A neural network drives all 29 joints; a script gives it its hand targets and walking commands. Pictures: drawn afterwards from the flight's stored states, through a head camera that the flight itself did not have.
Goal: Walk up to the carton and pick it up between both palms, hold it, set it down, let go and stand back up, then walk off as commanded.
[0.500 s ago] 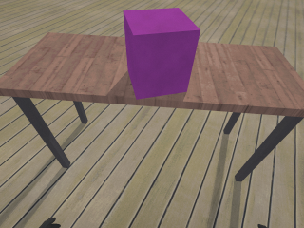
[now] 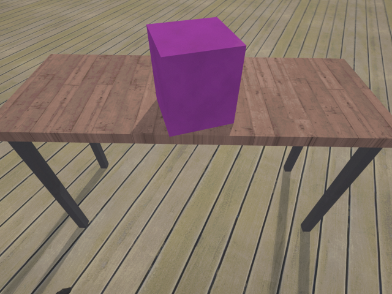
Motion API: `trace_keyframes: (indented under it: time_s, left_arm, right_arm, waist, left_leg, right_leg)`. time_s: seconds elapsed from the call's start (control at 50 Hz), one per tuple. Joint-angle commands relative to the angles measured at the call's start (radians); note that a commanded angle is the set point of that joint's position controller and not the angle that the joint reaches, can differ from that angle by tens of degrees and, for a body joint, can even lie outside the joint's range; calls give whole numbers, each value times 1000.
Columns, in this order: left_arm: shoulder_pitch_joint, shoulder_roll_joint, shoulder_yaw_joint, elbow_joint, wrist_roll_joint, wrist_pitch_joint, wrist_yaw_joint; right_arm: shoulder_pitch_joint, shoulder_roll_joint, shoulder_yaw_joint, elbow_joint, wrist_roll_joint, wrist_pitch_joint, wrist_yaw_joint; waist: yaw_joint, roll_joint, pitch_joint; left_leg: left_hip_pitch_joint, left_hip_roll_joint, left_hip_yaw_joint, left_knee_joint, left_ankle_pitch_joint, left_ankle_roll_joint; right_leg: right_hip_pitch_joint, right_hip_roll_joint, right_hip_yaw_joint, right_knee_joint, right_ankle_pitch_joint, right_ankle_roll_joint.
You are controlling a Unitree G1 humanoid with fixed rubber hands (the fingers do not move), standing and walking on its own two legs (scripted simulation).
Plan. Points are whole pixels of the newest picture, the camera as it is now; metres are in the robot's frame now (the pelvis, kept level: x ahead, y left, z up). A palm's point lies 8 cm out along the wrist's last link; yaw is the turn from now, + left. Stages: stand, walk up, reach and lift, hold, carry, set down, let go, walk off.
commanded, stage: walk up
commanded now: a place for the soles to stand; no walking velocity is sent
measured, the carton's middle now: (193, 77) +0.69 +0.04 +0.10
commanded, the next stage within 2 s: none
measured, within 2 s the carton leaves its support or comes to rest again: neither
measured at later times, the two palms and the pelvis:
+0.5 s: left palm (56, 284) +0.17 +0.30 -0.08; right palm out of the picture +0.16 -0.36 -0.12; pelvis +0.10 -0.03 -0.01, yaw +1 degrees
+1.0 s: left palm (88, 215) +0.35 +0.31 -0.13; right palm (342, 239) +0.30 -0.36 -0.12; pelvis +0.25 -0.01 -0.05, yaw -2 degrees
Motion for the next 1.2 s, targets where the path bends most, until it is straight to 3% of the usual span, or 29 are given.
trace_keyframes:
  time_s: [0.0, 0.06, 0.08, 0.12, 0.16, 0.24, 0.28, 0.3, 0.32, 0.34, 0.36, 0.4, 0.46, 0.54, 0.6, 0.66, 0.68, 0.7, 0.72, 0.76, 0.86, 0.9, 0.96, 1.0, 1.04, 1.08, 1.12, 1.16, 1.18]
  left_arm:
    - [-65, 225, 33, -61, -2, -17, 11]
    - [-47, 212, 32, -74, 3, -21, 12]
    - [4, 265, 71, -122, 0, -23, -13]
    - [-96, 254, 69, -156, 9, -22, -20]
    - [-177, 237, 72, -229, 13, -26, -27]
    - [33, 230, 95, -245, 12, -53, -51]
    - [239, 236, 118, -182, 12, -60, -41]
    - [385, 310, 151, -170, 13, -60, -26]
    - [406, 433, 168, -191, 20, -67, -17]
    - [324, 426, 163, -249, 8, -63, -11]
    - [274, 373, 151, -266, -8, -57, -6]
    - [247, 319, 132, -288, -11, -62, -1]
    - [216, 303, 127, -335, -4, -78, -4]
    - [213, 341, 142, -366, 14, -88, -21]
    - [122, 341, 130, -409, 20, -75, -33]
    - [135, 261, 97, -426, 22, -65, -41]
    - [235, 199, 72, -407, 8, -64, -36]
    - [268, 161, 67, -445, -10, -58, -35]
    - [251, 274, 89, -411, 3, -41, -23]
    - [215, 321, 111, -411, -10, -41, -21]
    - [322, 287, 126, -354, 15, -30, -41]
    - [322, 266, 123, -354, 27, -31, -31]
    - [378, 270, 142, -274, 27, -39, -13]
    - [302, 428, 150, -328, 26, -45, -11]
    - [248, 376, 137, -353, 6, -45, -4]
    - [197, 317, 110, -339, 7, -39, 9]
    - [152, 312, 103, -361, 3, -32, 9]
    - [89, 287, 95, -368, -1, -9, 0]
    - [74, 242, 81, -365, -19, -7, 5]
  right_arm:
    - [-64, -198, -29, -37, -2, -15, -4]
    - [-61, -204, -37, -60, 7, -13, -4]
    - [38, -266, -76, -100, -1, -33, 15]
    - [125, -309, -104, -70, -12, -33, 19]
    - [191, -359, -128, -108, -20, -44, 14]
    - [64, -295, -105, -212, -16, -54, 21]
    - [29, -268, -93, -271, -9, -46, 28]
    - [49, -210, -70, -294, 7, -43, 38]
    - [97, -161, -57, -323, 13, -43, 36]
    - [63, -236, -63, -307, 10, -36, 28]
    - [61, -263, -67, -299, 14, -36, 27]
    - [100, -250, -74, -312, 15, -44, 27]
    - [201, -246, -79, -293, -2, -39, 45]
    - [172, -212, -83, -327, 0, -37, 64]
    - [193, -238, -105, -340, 3, -38, 76]
    - [362, -318, -136, -285, -26, -63, 60]
    - [439, -324, -154, -265, -28, -64, 48]
    - [492, -400, -161, -313, -29, -72, 28]
    - [394, -422, -157, -345, 12, -73, 24]
    - [260, -392, -138, -368, 15, -72, 17]
    - [215, -347, -118, -383, -25, -80, 8]
    - [208, -353, -110, -400, -14, -82, 3]
    - [123, -244, -57, -400, -13, -65, -2]
    - [136, -222, -53, -414, 17, -51, -27]
    - [173, -290, -61, -364, 19, -57, -38]
    - [215, -260, -59, -340, 27, -69, -49]
    - [278, -249, -51, -293, 18, -75, -49]
    - [338, -260, -62, -260, 15, -85, -53]
    - [326, -312, -70, -264, -9, -91, -60]
  waist:
    - [6, 22, -81]
    - [0, -49, -123]
    - [-9, -14, -158]
    - [-78, 98, 59]
    - [-120, 85, 173]
    - [6, 179, 88]
    - [107, 42, -87]
    - [169, -171, -138]
    - [169, -428, -154]
    - [129, -184, -50]
    - [108, -42, -39]
    - [61, -16, 59]
    - [23, -125, 60]
    - [11, -187, 107]
    - [-12, -256, 86]
    - [-108, 17, -9]
    - [-151, 165, -130]
    - [-141, 320, -86]
    - [-121, 169, -94]
    - [-54, 29, 35]
    - [-8, 208, 17]
    - [8, 192, -31]
    - [96, 106, -51]
    - [81, -254, 14]
    - [62, -88, -57]
    - [15, -209, -83]
    - [-15, -175, -112]
    - [-51, -198, -130]
    - [-43, -75, -138]
  left_leg:
    - [-34, 102, -104, -129, 68, 30]
    - [24, 121, -100, -117, 106, 24]
    - [49, 94, -138, -57, -252, 87]
    - [143, 235, -327, -231, -571, 180]
    - [142, 401, -513, -328, -470, 262]
    - [55, 305, -211, -135, 31, 209]
    - [-120, 177, -60, 143, 281, 128]
    - [-307, 68, 39, 453, 226, 83]
    - [-575, -117, -6, 680, -301, 52]
    - [-608, -56, -207, 787, -346, 55]
    - [-607, -14, -220, 816, -265, 64]
    - [-567, 32, -249, 788, -174, 65]
    - [-465, 48, -204, 622, -70, 37]
    - [-404, 86, -153, 413, -40, 21]
    - [-195, 73, -60, 285, 50, 17]
    - [105, -3, -27, 184, -25, 53]
    - [317, 28, -95, 181, -73, 75]
    - [249, 315, -620, -81, -392, 203]
    - [42, 427, -837, -229, -623, 292]
    - [-113, 403, -691, -182, -479, 308]
    - [-280, 296, -335, -32, -159, 254]
    - [-337, 376, -362, 10, -26, 273]
    - [-613, 232, -116, 266, -59, 129]
    - [-643, 33, -32, 651, -371, 32]
    - [-609, 71, -118, 700, -314, 38]
    - [-484, 76, -141, 579, -309, 29]
    - [-356, 41, -69, 499, -201, 54]
    - [-147, 48, -80, 280, 94, 73]
    - [-92, 146, -275, 183, 243, 110]
  right_leg:
    - [66, -100, 123, -98, 64, -58]
    - [61, -82, 91, -87, 163, -50]
    - [41, -37, 57, -12, -270, -80]
    - [-381, 12, -31, 159, -363, -63]
    - [-581, -29, 10, 388, -291, -50]
    - [-286, -100, 14, 152, -206, -61]
    - [187, 11, -97, 35, 3, -57]
    - [371, -31, 0, -21, -112, -74]
    - [449, -321, 605, -256, -465, -179]
    - [323, -430, 767, -266, -458, -319]
    - [309, -410, 594, -213, -292, -316]
    - [156, -367, 399, -175, -76, -275]
    - [47, -263, 182, -213, -130, -224]
    - [-35, -321, 128, -212, -37, -270]
    - [-236, -235, 41, -232, -360, -219]
    - [-307, -152, -47, 192, -117, -180]
    - [-426, -96, -81, 440, -84, -149]
    - [-587, 47, -127, 729, -314, -90]
    - [-503, 8, 21, 816, -401, -93]
    - [-498, -42, 107, 829, -290, -62]
    - [-331, -90, 37, 538, -343, -50]
    - [-228, -72, -5, 489, -341, -68]
    - [101, 12, -14, 287, -80, -84]
    - [-91, -353, 656, -164, -429, -247]
    - [49, -338, 532, -6, 16, -296]
    - [-10, -287, 386, 111, 344, -297]
    - [-51, -254, 257, 203, 571, -256]
    - [-207, -166, 120, 266, 410, -167]
    - [-261, -128, 84, 390, 337, -111]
